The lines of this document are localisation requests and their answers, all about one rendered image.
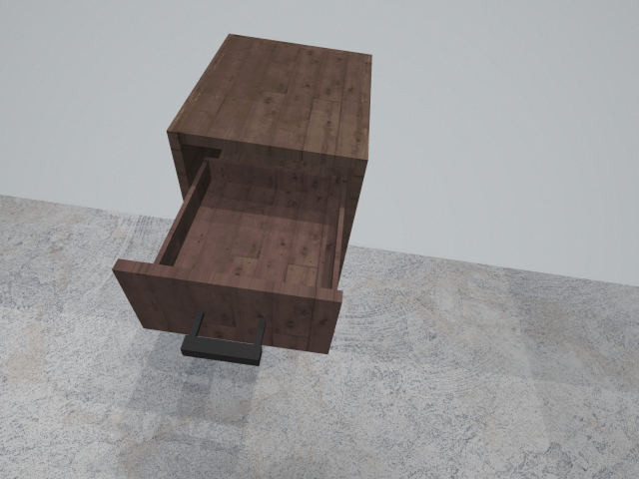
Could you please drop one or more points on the drawer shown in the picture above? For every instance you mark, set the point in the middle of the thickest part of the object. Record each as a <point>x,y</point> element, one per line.
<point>249,242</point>

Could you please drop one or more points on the cabinet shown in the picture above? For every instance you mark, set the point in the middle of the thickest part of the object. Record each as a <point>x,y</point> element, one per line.
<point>283,105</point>

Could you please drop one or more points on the handle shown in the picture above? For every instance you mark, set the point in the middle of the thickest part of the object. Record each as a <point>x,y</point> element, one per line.
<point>222,350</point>

